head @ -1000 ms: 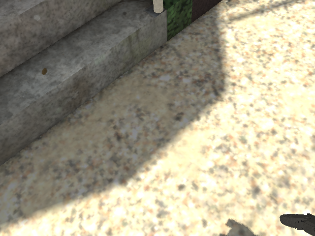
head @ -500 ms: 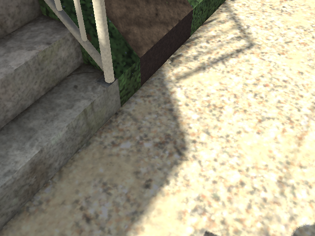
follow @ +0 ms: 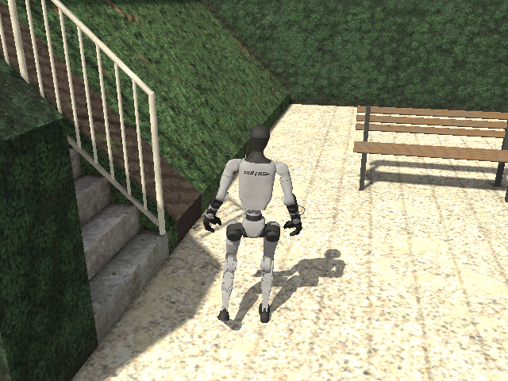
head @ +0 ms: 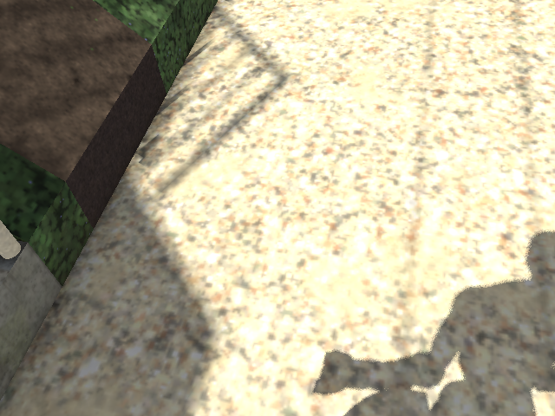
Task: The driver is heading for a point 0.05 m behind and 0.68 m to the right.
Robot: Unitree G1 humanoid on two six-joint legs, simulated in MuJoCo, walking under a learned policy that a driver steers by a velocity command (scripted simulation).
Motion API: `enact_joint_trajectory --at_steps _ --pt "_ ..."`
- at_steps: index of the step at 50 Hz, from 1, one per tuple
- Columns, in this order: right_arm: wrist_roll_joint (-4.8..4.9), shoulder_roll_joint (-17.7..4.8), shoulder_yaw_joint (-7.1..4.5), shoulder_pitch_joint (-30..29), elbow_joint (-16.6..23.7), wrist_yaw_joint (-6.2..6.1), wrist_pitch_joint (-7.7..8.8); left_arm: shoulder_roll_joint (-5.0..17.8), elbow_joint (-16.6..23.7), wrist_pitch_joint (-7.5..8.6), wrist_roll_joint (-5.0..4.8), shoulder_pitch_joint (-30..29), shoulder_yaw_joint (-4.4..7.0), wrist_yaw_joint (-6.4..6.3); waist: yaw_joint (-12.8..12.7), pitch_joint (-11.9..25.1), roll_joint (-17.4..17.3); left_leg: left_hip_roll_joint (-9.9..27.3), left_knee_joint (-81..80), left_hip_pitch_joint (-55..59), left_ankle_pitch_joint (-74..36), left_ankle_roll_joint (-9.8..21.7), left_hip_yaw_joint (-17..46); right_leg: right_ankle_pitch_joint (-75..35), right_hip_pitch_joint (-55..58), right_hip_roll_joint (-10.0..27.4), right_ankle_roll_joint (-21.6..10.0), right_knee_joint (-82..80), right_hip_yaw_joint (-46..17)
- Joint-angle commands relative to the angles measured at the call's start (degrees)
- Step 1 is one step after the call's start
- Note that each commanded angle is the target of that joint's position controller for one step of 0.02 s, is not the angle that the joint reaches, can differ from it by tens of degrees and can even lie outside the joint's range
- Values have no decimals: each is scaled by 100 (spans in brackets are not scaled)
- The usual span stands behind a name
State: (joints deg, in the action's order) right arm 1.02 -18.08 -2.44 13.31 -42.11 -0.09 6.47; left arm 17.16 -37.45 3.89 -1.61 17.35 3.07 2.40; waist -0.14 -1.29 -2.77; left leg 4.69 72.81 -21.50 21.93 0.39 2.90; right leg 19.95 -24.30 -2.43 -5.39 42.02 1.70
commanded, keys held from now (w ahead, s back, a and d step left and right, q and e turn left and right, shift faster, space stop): w+e+shift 0.14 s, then e+shift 0.80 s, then w+e+shift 0.02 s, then e+shift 0.04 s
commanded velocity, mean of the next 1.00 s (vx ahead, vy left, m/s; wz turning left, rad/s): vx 0.36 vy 0.00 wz -0.97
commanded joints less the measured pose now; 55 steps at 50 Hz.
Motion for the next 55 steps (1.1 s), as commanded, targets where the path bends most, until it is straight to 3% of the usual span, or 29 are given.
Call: enact_joint_trajectory --at_steps 1,2,4,7,9,13,15,16,17,18,19,20,21,22,25,28,31,37,38,39,40,41,42,43,44,47,48,50,55 --pt "-103 -545 -90 -613 850 53 377 852 303 139 135 657 206 -23 -59 231 650 144 -184 -2626 -816 178 462 985 2293 1387 -1256 -2859 -3522" --pt "-107 -579 -114 -602 810 101 296 681 341 131 129 459 154 -55 44 28 756 145 -510 -2404 -964 91 436 722 1979 1185 -1236 -3009 -3210" --pt "-173 -580 -137 -913 835 136 159 552 256 135 46 510 109 -166 45 -282 500 -9 -1337 -2200 -1363 -107 189 -207 1572 921 -1145 -3194 -2605" --pt "-203 -183 -26 -1902 1170 190 149 503 -35 81 26 769 96 -354 -172 -564 556 -489 -2958 -1682 -2501 -351 -196 -1545 958 485 -914 -3130 -1966" --pt "-192 34 21 -2440 1393 245 190 641 -240 9 16 1004 170 -411 -390 -627 636 -822 -3900 -1058 -3028 -311 -418 -2230 680 375 -616 -3049 -1901" --pt "-46 -297 -198 -2580 1608 253 198 656 -587 -147 -48 1253 279 -506 -380 -250 972 -1094 -4824 -46 -3364 -94 -122 -3293 1440 400 -66 -2288 -2325" --pt "-48 -610 -363 -1901 1546 115 165 784 -455 -202 -31 900 374 -550 57 327 1141 -1113 -4838 894 -3109 20 -163 -4744 1742 307 242 -1206 -2483" --pt "-80 -706 -417 -848 1347 26 146 840 -283 -210 -28 460 394 -539 678 943 1241 -748 -4911 2083 -3689 153 -26 -4766 1529 128 454 26 -2446" --pt "-172 -901 -385 287 1125 -26 66 296 -37 -223 147 457 248 -496 830 2174 622 534 -3915 4035 -4893 461 961 -1905 701 -191 679 1857 -2222" --pt "-404 -940 -300 504 1000 89 39 -374 -100 -299 65 2109 14 -399 95 3531 -1842 2784 -3822 6008 -6725 1868 3538 2829 -999 -937 894 4362 -1982" --pt "-308 -702 -331 166 1135 109 -60 594 -186 -392 12 2063 126 -352 173 3979 -1356 2600 -4238 5641 -4529 1952 3939 1911 -1151 -118 1006 5118 -1831" --pt "-287 -217 -224 -374 1347 13 -171 1023 47 -448 -46 1006 265 -344 323 3061 -865 1964 -4571 4664 -4043 1645 2666 1326 -1277 160 1037 4677 -1437" --pt "-263 -15 -131 -693 1222 -31 -270 1096 163 -508 -41 577 305 -398 185 2110 -162 1591 -4702 3613 -4274 1423 1763 995 -1344 373 1098 4354 -1073" --pt "-226 -5 -119 -844 1121 -63 -318 1066 204 -544 -28 438 340 -432 54 1433 12 1347 -4856 2735 -4585 1367 1279 902 -1285 497 1148 4187 -920" --pt "-226 -267 -233 -1166 746 -83 -266 366 445 -627 -44 288 201 -462 -237 456 -281 1197 -5622 990 -4470 1321 270 876 -775 875 1088 2908 -622" --pt "-192 -621 -367 -1227 505 -100 -259 374 559 -623 37 15 194 -407 -197 730 -219 1470 -5874 1109 -4339 1436 -108 -184 -502 1080 945 1892 -532" --pt "-84 -736 -392 -1602 474 -71 -349 550 546 -703 16 -197 252 -271 -250 655 -179 1262 -5920 886 -3268 1162 -878 -1125 172 993 696 940 -294" --pt "118 -985 -494 -1360 287 59 -550 922 823 -843 22 -761 462 -81 -182 254 -56 1354 -5036 1337 -2184 627 -1376 -871 618 653 244 -626 275" --pt "127 -858 -472 -1163 199 82 -585 1051 738 -821 55 -461 555 -128 -297 374 232 1134 -4273 1212 -2165 390 -1588 -1144 1163 465 62 -1046 254" --pt "17 -736 -441 -815 158 112 -615 1706 659 -782 74 118 779 -250 -431 420 1441 551 -2596 220 -1032 -77 -1882 -3345 2195 976 -416 -1726 -1050" --pt "-205 -460 -308 -908 588 91 -607 2296 845 -710 185 -91 827 -318 -42 715 2514 -460 -928 -1731 1734 -521 -1359 -3522 2946 2114 -1662 -1986 -3666" --pt "-192 -705 -347 -1228 586 72 -598 1890 962 -511 243 -155 716 -239 -337 1197 1485 -450 -235 -1918 1658 -461 -104 -3282 2829 2221 -1794 -2155 -3779" --pt "-72 -750 -350 -1369 648 68 -575 1720 911 -381 204 -240 642 -216 -242 1062 1152 -392 -225 -2021 1151 -304 103 -3007 2688 2059 -1541 -2210 -3341" --pt "-94 -714 -351 -1278 544 23 -545 1578 877 -339 92 -408 619 -238 -101 884 782 -277 -516 -1993 688 -232 223 -2566 2502 1740 -1205 -2175 -2962" --pt "-170 -785 -374 -1268 514 -29 -534 1416 922 -380 15 -708 565 -290 10 775 722 -229 -859 -1882 367 -243 266 -2483 2231 1573 -996 -2132 -2721" --pt "-169 -643 -336 -1144 416 -3 -560 1282 1085 -485 125 -1050 502 -437 192 970 755 -515 -1437 -1096 -88 -426 195 -3117 1607 1169 -881 -1981 -2351" --pt "-128 -558 -305 -1069 387 25 -552 1244 1050 -495 71 -931 502 -455 161 1140 673 -576 -1891 -936 -239 -448 204 -2080 1580 1043 -861 -2062 -2387" --pt "-98 -398 -249 -1338 464 42 -562 1285 1064 -525 72 -953 520 -473 55 892 825 -743 -2612 -755 -348 -480 223 -1355 1306 887 -821 -2079 -2604" --pt "-82 -528 -302 -1088 466 93 -511 1222 1109 -594 70 -1040 520 -432 67 918 1243 -894 -3700 34 -464 -387 365 -1831 1061 747 -615 -1662 -3206"
Next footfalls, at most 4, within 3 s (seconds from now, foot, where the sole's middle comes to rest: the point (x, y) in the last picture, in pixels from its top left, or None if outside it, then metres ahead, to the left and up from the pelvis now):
0.34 left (314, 375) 0.55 0.00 -0.75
0.78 right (430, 413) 0.46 -0.25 -0.75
1.16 left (377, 328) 0.67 -0.16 -0.75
1.58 right None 0.39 -0.24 -0.75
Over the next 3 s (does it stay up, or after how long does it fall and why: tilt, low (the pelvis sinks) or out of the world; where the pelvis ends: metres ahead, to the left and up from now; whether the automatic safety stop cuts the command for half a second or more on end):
stays up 0.24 -0.57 0.01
